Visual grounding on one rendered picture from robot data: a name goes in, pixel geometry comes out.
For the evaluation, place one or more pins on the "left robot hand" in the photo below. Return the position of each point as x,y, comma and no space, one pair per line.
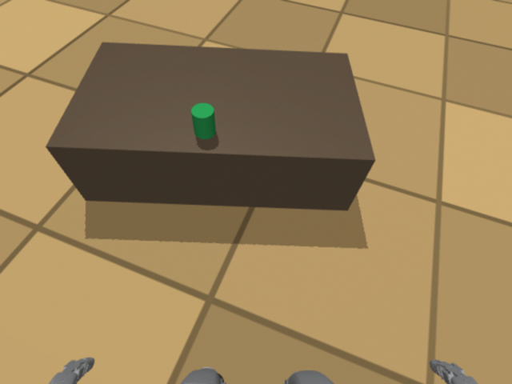
73,371

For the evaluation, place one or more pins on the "can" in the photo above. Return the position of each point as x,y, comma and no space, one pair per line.
203,120

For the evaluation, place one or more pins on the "right robot hand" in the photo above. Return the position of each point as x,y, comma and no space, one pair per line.
451,373

